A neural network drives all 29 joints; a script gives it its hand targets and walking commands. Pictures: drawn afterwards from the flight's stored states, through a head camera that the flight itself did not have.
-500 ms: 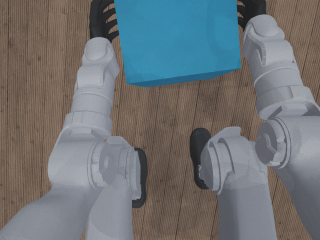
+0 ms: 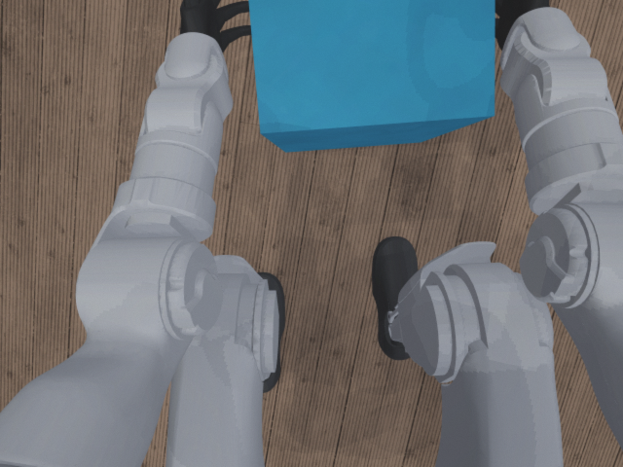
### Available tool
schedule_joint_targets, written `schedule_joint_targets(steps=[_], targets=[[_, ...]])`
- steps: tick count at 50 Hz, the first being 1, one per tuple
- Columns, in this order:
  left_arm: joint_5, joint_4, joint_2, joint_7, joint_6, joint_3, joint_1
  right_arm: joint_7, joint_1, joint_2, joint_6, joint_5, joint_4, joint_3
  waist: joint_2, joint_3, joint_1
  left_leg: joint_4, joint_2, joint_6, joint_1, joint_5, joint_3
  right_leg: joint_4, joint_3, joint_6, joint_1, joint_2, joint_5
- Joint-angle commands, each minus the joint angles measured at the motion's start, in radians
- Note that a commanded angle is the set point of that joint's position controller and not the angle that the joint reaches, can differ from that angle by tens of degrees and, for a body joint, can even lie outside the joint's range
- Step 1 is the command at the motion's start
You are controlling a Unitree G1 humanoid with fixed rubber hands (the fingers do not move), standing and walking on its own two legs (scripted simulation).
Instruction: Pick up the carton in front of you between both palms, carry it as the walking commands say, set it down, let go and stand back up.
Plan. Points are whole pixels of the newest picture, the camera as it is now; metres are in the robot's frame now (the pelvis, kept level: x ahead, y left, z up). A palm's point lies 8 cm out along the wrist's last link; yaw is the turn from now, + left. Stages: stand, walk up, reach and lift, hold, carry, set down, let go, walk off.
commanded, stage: set down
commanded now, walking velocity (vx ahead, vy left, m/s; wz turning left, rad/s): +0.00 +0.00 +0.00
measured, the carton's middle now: (357, 52) +0.53 -0.08 -0.23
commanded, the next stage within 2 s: let go in 1.62 s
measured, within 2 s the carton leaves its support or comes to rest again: neither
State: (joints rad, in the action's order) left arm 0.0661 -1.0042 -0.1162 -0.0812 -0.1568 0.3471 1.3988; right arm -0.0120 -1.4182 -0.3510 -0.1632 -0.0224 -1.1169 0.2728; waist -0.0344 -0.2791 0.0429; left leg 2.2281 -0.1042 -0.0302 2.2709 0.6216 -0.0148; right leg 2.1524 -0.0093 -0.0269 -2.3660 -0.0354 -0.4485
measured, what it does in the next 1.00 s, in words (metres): rises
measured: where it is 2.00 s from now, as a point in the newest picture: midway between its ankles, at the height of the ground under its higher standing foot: (328, 335)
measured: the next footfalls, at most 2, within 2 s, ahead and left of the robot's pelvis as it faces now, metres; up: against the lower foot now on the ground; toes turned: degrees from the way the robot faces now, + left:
none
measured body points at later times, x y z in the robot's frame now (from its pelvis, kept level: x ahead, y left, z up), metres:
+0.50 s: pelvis +0.00 +0.00 +0.00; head +0.37 -0.03 +0.25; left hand +0.54 +0.13 -0.19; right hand +0.51 -0.26 -0.20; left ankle +0.10 +0.11 -0.33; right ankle +0.14 -0.12 -0.33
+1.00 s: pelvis +0.01 +0.00 +0.09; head +0.33 -0.04 +0.40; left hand +0.56 +0.12 -0.04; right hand +0.53 -0.27 -0.04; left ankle +0.10 +0.11 -0.33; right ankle +0.14 -0.12 -0.33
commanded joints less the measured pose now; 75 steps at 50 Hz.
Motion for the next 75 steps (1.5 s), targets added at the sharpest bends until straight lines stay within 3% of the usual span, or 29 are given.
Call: schedule_joint_targets(steps=[1, 12, 14, 17, 19, 21, 25, 30, 36, 40, 43, 47, 54, 61, 75], targets=[[-0.018, 0.001, 0.722, 0.194, 0.002, -0.243, 0.366, -0.232, -0.383, 0.821, 0.006, 0.041, 0.049, -0.208, -0.003, 0.812, 0.006, -0.224, -0.052, 0.034, -0.237, -0.112, -0.022, -0.116, 0.001, 0.003, 0.587, 0.103, 0.13], [0.031, -0.041, 0.548, 0.175, 0.01, -0.165, 0.318, -0.201, -0.343, 0.641, 0.018, -0.004, -0.005, -0.127, 0.005, 0.748, -0.006, -0.219, -0.035, 0.022, -0.24, -0.084, -0.026, -0.119, -0.01, 0.013, 0.606, 0.095, 0.092], [0.032, -0.048, 0.389, 0.14, 0.027, -0.124, 0.281, -0.162, -0.308, 0.486, 0.041, -0.005, -0.024, -0.087, 0.011, 0.771, -0.004, -0.218, -0.022, 0.007, -0.269, -0.092, -0.033, -0.122, -0.006, 0.028, 0.631, 0.083, 0.097], [0.013, -0.045, -0.154, 0.007, 0.084, -0.045, 0.144, -0.012, -0.164, -0.056, 0.111, 0.01, -0.041, -0.002, 0.031, 0.827, -0.005, -0.22, 0.009, -0.016, -0.338, -0.098, -0.044, -0.13, -0.007, 0.053, 0.691, 0.048, 0.101], [-0.076, -0.04, -0.255, -0.045, 0.108, -0.094, 0.177, 0.054, -0.186, -0.17, 0.149, 0.096, -0.062, -0.034, 0.04, 0.887, -0.002, -0.213, 0.02, -0.015, -0.36, -0.139, -0.029, -0.126, -0.02, 0.055, 0.726, 0.034, 0.142], [-0.16, -0.031, -0.255, -0.053, 0.124, -0.162, 0.21, 0.069, -0.226, -0.194, 0.178, 0.168, -0.048, -0.078, 0.023, 0.939, 0.009, -0.196, 0.031, -0.015, -0.389, -0.194, -0.012, -0.106, -0.027, 0.042, 0.723, 0.026, 0.209], [-0.282, 0.065, -0.24, -0.049, 0.139, -0.288, 0.264, 0.067, -0.27, -0.221, 0.202, 0.268, 0.023, -0.152, -0.007, 1.105, 0.042, -0.176, 0.047, -0.022, -0.466, -0.291, -0.006, -0.08, -0.026, 0.029, 0.786, 0.016, 0.321], [-0.317, 0.168, -0.269, -0.067, 0.114, -0.306, 0.236, 0.068, -0.23, -0.281, 0.179, 0.298, 0.082, -0.162, -0.009, 1.276, 0.055, -0.196, 0.04, -0.023, -0.554, -0.296, -0.021, -0.088, -0.009, 0.023, 0.901, 0.018, 0.332], [-0.269, 0.268, -0.261, -0.105, 0.061, -0.241, 0.127, 0.069, -0.156, -0.268, 0.124, 0.249, 0.219, -0.126, 0.057, 1.439, 0.037, -0.284, 0.008, -0.006, -0.613, -0.256, -0.051, -0.165, 0.027, 0.026, 1.035, 0.038, 0.313], [-0.213, 0.24, -0.224, -0.106, 0.034, -0.18, 0.051, 0.061, -0.089, -0.208, 0.084, 0.194, 0.235, -0.089, 0.084, 1.302, 0.016, -0.37, -0.002, 0.005, -0.512, -0.194, -0.059, -0.249, 0.033, 0.031, 0.973, 0.052, 0.253], [-0.17, 0.187, -0.197, -0.088, 0.041, -0.136, 0.016, 0.048, -0.047, -0.159, 0.081, 0.161, 0.198, -0.073, 0.084, 1.164, -0.002, -0.418, 0.001, 0.005, -0.431, -0.163, -0.054, -0.302, 0.025, 0.038, 0.885, 0.054, 0.216], [-0.143, 0.173, -0.177, -0.069, 0.051, -0.113, -0.003, 0.036, -0.017, -0.138, 0.087, 0.13, 0.188, -0.048, 0.08, 1.155, -0.003, -0.477, 0.003, -0.002, -0.426, -0.165, -0.053, -0.368, 0.021, 0.044, 0.886, 0.06, 0.217], [-0.15, 0.26, -0.184, -0.063, 0.042, -0.127, -0.023, 0.034, 0.012, -0.156, 0.074, 0.109, 0.269, -0.02, 0.069, 1.324, 0.012, -0.585, 0.002, -0.012, -0.528, -0.201, -0.061, -0.48, 0.03, 0.043, 1.046, 0.073, 0.271], [-0.15, 0.37, -0.194, -0.057, 0.006, -0.127, -0.08, 0.015, 0.057, -0.152, 0.029, 0.105, 0.385, -0.013, 0.074, 1.458, -0.002, -0.702, -0.004, -0.012, -0.633, -0.275, -0.071, -0.591, 0.035, 0.045, 1.23, 0.088, 0.362], [-0.104, 0.346, -0.16, -0.004, 0.03, -0.081, -0.204, -0.024, 0.175, -0.097, 0.04, 0.045, 0.379, 0.027, 0.076, 1.344, -0.014, -0.991, 0.01, -0.017, -0.78, -0.353, -0.046, -0.873, 0.008, 0.051, 1.394, 0.083, 0.429]])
